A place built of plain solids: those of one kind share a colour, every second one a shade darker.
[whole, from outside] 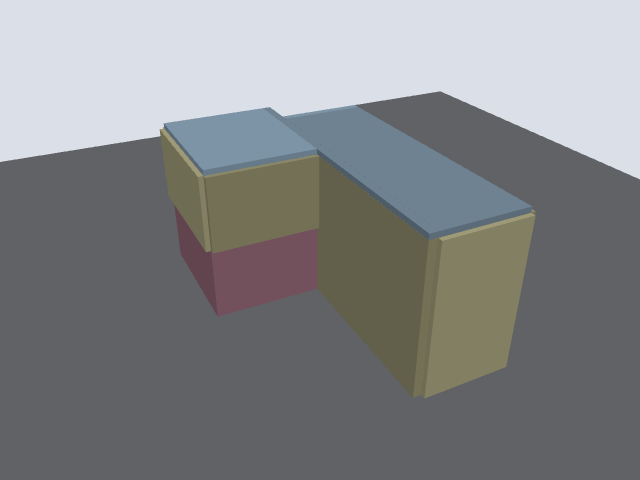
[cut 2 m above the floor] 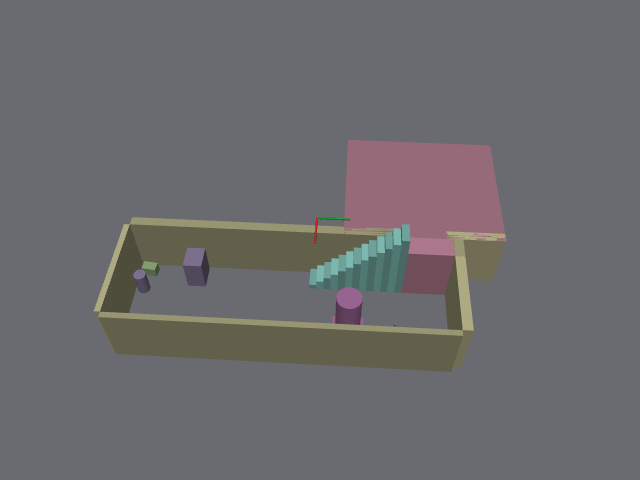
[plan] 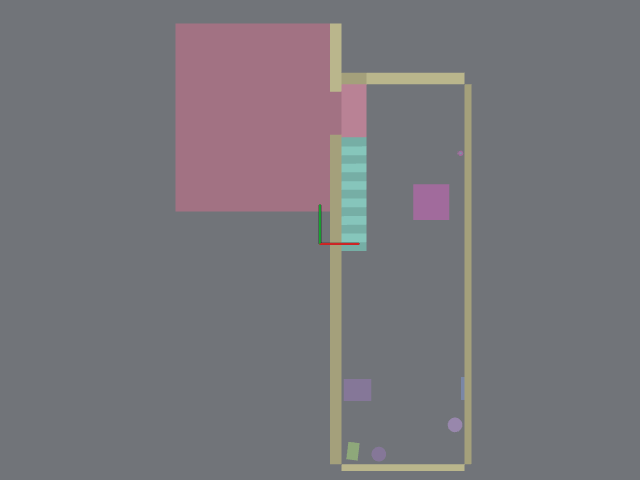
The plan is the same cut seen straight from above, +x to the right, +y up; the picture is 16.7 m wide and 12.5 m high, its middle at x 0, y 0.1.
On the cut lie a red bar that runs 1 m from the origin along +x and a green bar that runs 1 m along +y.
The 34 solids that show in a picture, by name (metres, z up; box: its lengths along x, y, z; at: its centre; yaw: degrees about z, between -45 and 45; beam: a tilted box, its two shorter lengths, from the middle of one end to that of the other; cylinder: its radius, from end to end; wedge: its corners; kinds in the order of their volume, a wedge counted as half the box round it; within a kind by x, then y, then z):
{
 "floor_1": {"box": [4.32, 4.9, 3.07], "at": [-1.6, 3.29, 1.24]},
 "floor_2": {"box": [0.65, 1.38, 3.07], "at": [0.89, 3.46, 1.24]},
 "wall_1": {"box": [0.18, 4.9, 2.79], "at": [-3.85, 3.29, 4.17]},
 "wall_2": {"box": [4.02, 0.18, 2.79], "at": [-1.75, 0.75, 4.17]},
 "wall_3": {"box": [0.3, 8.58, 5.61], "at": [0.41, -1.45, 2.76]},
 "wall_4": {"box": [0.3, 1.78, 5.61], "at": [0.41, 4.85, 2.76]},
 "wall_5": {"box": [0.65, 0.3, 5.61], "at": [0.89, 4.31, 2.76]},
 "wall_6": {"box": [3.2, 0.18, 5.61], "at": [2.16, -5.83, 2.76]},
 "wall_7": {"box": [2.55, 0.3, 5.61], "at": [2.49, 4.31, 2.76]},
 "wall_8": {"box": [0.18, 9.89, 5.61], "at": [3.85, -0.79, 2.76]},
 "roof_1": {"box": [4.02, 4.9, 0.2], "at": [-1.75, 3.29, 5.66]},
 "roof_2": {"box": [0.3, 11.48, 0.2], "at": [0.41, 0.0, 5.66]},
 "roof_3": {"box": [3.2, 9.89, 0.2], "at": [2.16, -0.79, 5.66]},
 "roof_4": {"box": [3.2, 0.3, 0.2], "at": [2.16, 4.31, 5.66]},
 "tread_1": {"wedge": [[0.56, -0.18, -0.05], [0.56, -0.18, 0.19], [0.56, 0.04, -0.05], [0.56, 0.04, 0.19], [1.21, -0.19, -0.05], [1.21, -0.19, 0.2], [1.21, 0.04, -0.05], [1.21, 0.04, 0.2]]},
 "tread_2": {"wedge": [[0.56, 0.04, -0.05], [0.56, 0.04, 0.4], [0.56, 0.27, -0.05], [0.56, 0.27, 0.4], [1.21, 0.04, -0.05], [1.21, 0.04, 0.4], [1.21, 0.27, -0.05], [1.21, 0.27, 0.4]]},
 "tread_3": {"wedge": [[0.56, 0.27, -0.05], [0.56, 0.27, 0.59], [0.56, 0.5, -0.05], [0.56, 0.5, 0.59], [1.21, 0.27, -0.05], [1.21, 0.27, 0.59], [1.21, 0.5, -0.05], [1.21, 0.5, 0.59]]},
 "tread_4": {"wedge": [[0.56, 0.49, -0.05], [0.56, 0.49, 0.79], [0.56, 0.72, -0.05], [0.56, 0.72, 0.79], [1.21, 0.5, -0.05], [1.21, 0.5, 0.79], [1.21, 0.73, -0.05], [1.21, 0.73, 0.79]]},
 "tread_5": {"wedge": [[0.56, 0.72, -0.05], [0.56, 0.72, 0.99], [0.56, 0.96, -0.05], [0.56, 0.96, 0.99], [1.21, 0.72, -0.05], [1.21, 0.72, 0.99], [1.21, 0.96, -0.05], [1.21, 0.96, 0.99]]},
 "tread_6": {"wedge": [[0.56, 0.95, -0.05], [0.56, 0.95, 1.19], [0.56, 1.18, -0.05], [0.56, 1.18, 1.19], [1.21, 0.95, -0.05], [1.21, 0.95, 1.19], [1.21, 1.18, -0.05], [1.21, 1.18, 1.19]]},
 "tread_7": {"wedge": [[0.56, 1.18, -0.05], [0.56, 1.18, 1.38], [0.56, 1.41, -0.05], [0.56, 1.41, 1.38], [1.21, 1.18, -0.05], [1.21, 1.18, 1.38], [1.21, 1.41, -0.05], [1.21, 1.41, 1.38]]},
 "tread_8": {"wedge": [[0.56, 1.41, -0.05], [0.56, 1.41, 1.59], [0.56, 1.63, -0.05], [0.56, 1.63, 1.59], [1.21, 1.41, -0.05], [1.21, 1.41, 1.58], [1.21, 1.63, -0.05], [1.21, 1.63, 1.58]]},
 "tread_9": {"wedge": [[0.56, 1.63, -0.05], [0.56, 1.63, 1.78], [0.56, 1.87, -0.05], [0.56, 1.87, 1.78], [1.21, 1.63, -0.05], [1.21, 1.63, 1.78], [1.21, 1.87, -0.05], [1.21, 1.87, 1.78]]},
 "tread_10": {"wedge": [[0.56, 1.86, -0.05], [0.56, 1.86, 1.98], [0.56, 2.09, -0.05], [0.56, 2.09, 1.98], [1.21, 1.86, -0.05], [1.21, 1.86, 1.98], [1.21, 2.09, -0.05], [1.21, 2.09, 1.98]]},
 "tread_11": {"wedge": [[0.56, 2.09, -0.05], [0.56, 2.09, 2.18], [0.56, 2.31, -0.05], [0.56, 2.31, 2.18], [1.21, 2.09, -0.05], [1.21, 2.09, 2.18], [1.21, 2.31, -0.05], [1.21, 2.31, 2.17]]},
 "tread_12": {"wedge": [[0.56, 2.31, -0.05], [0.56, 2.31, 2.37], [0.56, 2.54, -0.05], [0.56, 2.54, 2.37], [1.21, 2.31, -0.05], [1.21, 2.31, 2.37], [1.21, 2.54, -0.05], [1.21, 2.54, 2.37]]},
 "tread_13": {"wedge": [[0.56, 2.53, -0.05], [0.56, 2.53, 2.57], [0.56, 2.78, -0.05], [0.56, 2.78, 2.57], [1.21, 2.54, -0.05], [1.21, 2.54, 2.57], [1.21, 2.78, -0.05], [1.21, 2.78, 2.57]]},
 "plant_1": {"box": [0.94, 0.94, 0.35], "at": [2.9, 1.09, 0.13]},
 "plant_2": {"cylinder": 0.37, "from": [2.9, 1.09, 0.56], "to": [2.9, 1.09, 2.12]},
 "bin_1": {"box": [0.72, 0.58, 1.11], "at": [0.98, -3.81, 0.51]},
 "bin_2": {"cylinder": 0.19, "from": [1.53, -5.48, 0.0], "to": [1.53, -5.48, 0.75]},
 "bin_3": {"cylinder": 0.19, "from": [3.52, -4.71, 0.0], "to": [3.52, -4.71, 0.62]},
 "bucket_1": {"box": [0.3, 0.46, 0.39], "at": [0.86, -5.4, 0.14], "yaw": -6.9},
 "cabinet_1": {"box": [0.09, 0.6, 0.72], "at": [3.72, -3.77, 1.48]}
}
